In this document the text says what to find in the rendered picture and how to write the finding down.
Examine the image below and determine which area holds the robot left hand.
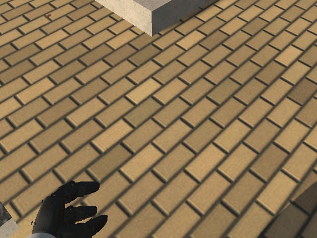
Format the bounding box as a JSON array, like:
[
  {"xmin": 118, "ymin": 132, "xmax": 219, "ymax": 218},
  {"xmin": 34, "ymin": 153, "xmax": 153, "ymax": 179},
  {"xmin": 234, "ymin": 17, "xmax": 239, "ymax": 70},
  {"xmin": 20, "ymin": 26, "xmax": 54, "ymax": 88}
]
[{"xmin": 31, "ymin": 180, "xmax": 108, "ymax": 238}]

